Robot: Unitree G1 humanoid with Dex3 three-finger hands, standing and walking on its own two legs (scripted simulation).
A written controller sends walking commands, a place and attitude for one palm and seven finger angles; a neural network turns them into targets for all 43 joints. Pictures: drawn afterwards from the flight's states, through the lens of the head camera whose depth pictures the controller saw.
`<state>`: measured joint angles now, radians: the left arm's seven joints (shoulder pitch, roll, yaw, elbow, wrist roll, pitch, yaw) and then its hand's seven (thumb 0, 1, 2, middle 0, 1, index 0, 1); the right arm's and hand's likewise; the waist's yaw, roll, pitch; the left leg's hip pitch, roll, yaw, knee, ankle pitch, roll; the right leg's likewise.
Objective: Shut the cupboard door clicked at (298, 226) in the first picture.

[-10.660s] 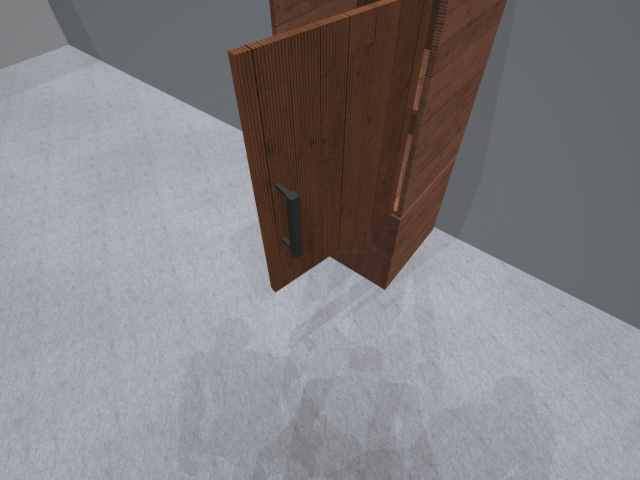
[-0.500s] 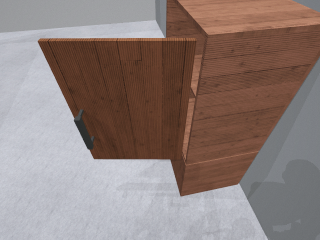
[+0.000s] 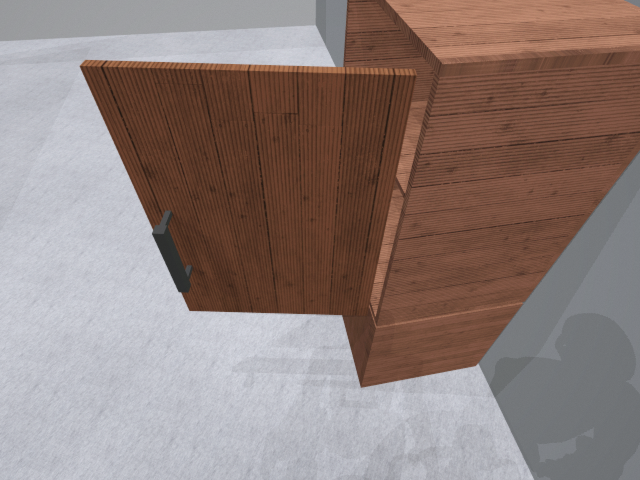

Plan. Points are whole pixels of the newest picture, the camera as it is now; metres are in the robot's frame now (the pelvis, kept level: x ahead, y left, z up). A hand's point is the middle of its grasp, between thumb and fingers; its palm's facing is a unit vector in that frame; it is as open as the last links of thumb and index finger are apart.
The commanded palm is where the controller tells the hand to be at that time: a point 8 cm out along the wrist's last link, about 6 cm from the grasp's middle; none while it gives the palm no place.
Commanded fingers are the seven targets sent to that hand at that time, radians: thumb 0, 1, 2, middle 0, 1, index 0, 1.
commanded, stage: shuffle to correct the standing spot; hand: left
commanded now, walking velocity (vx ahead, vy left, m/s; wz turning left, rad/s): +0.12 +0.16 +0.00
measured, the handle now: (176, 253) +0.50 +0.31 -0.09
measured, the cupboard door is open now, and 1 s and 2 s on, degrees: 78 78 78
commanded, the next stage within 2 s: come to a stop and stand still in 0.54 s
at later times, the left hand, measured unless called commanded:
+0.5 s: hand out of the picture +0.09 +0.21 -0.16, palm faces +0.09 -0.97 -0.25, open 7.4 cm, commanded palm none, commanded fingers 0.00 0.90 0.90 -0.20 -0.30 -0.20 -0.30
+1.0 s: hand out of the picture +0.10 +0.31 -0.17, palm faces +0.03 -0.98 -0.22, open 7.4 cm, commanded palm none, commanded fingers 0.00 0.90 0.90 -0.20 -0.30 -0.20 -0.30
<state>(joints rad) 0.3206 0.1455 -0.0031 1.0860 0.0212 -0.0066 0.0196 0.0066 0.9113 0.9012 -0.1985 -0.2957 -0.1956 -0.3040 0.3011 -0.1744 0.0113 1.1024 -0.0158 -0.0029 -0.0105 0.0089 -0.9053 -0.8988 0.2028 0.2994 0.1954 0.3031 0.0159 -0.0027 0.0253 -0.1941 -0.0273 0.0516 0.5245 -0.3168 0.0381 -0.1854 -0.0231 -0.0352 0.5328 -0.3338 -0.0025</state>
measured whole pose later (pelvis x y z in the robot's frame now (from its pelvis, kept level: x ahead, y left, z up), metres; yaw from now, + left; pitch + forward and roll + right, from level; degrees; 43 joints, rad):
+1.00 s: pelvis +0.08 +0.11 +0.00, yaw +0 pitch +0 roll +0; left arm 0.26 0.21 0.04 1.00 0.03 0.05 0.01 0.01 0.92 0.90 -0.19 -0.30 -0.19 -0.30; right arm 0.15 -0.15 -0.02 0.98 -0.02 0.01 -0.02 0.00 -0.92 -0.90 0.21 0.30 0.20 0.30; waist 0.01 -0.02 0.06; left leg -0.31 0.02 0.12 0.44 -0.14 0.05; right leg -0.33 -0.01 -0.05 0.83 -0.49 0.01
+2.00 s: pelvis +0.11 +0.08 +0.01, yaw +1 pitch -2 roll +1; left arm 0.37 0.09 -0.01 1.13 0.01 -0.02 0.04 0.01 0.91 0.90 -0.20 -0.30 -0.19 -0.30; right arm 0.26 -0.13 0.00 1.16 -0.01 0.00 -0.04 0.02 -0.93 -0.90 0.20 0.30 0.19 0.30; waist 0.02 -0.02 0.04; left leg -0.21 0.03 0.07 0.40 -0.16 -0.01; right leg -0.06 0.02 -0.08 0.41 -0.33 -0.05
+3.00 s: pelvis +0.10 +0.14 +0.00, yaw +0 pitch +0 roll -1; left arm 0.32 0.14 -0.03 1.08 0.02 -0.02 0.04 0.01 0.91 0.90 -0.20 -0.30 -0.19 -0.30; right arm 0.25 -0.19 0.01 1.05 -0.01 -0.01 -0.01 0.01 -0.92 -0.90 0.20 0.30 0.20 0.30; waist 0.00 0.01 0.04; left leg -0.29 -0.04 0.05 0.55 -0.26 0.07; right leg -0.13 -0.02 -0.05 0.48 -0.35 0.02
